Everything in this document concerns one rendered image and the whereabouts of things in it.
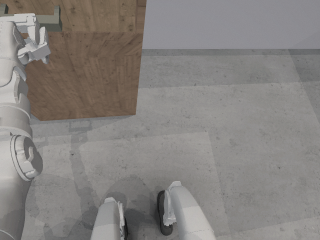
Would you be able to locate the robot left upper arm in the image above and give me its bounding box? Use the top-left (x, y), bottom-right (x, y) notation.
top-left (0, 135), bottom-right (43, 240)

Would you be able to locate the cabinet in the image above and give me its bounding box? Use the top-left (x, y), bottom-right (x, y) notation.
top-left (19, 0), bottom-right (147, 121)

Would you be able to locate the handle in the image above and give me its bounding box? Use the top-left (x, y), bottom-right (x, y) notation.
top-left (0, 3), bottom-right (63, 32)

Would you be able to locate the robot left forearm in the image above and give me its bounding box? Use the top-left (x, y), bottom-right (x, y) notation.
top-left (0, 58), bottom-right (33, 141)

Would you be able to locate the robot left hand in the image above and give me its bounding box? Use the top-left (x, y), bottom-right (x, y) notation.
top-left (0, 13), bottom-right (51, 70)

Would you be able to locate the right robot shin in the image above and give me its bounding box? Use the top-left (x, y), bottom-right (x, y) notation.
top-left (163, 181), bottom-right (182, 225)

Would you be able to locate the robot right thigh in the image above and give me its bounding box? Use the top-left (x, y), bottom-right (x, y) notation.
top-left (164, 186), bottom-right (217, 240)

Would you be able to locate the drawer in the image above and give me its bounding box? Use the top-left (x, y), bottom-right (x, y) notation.
top-left (0, 0), bottom-right (136, 32)

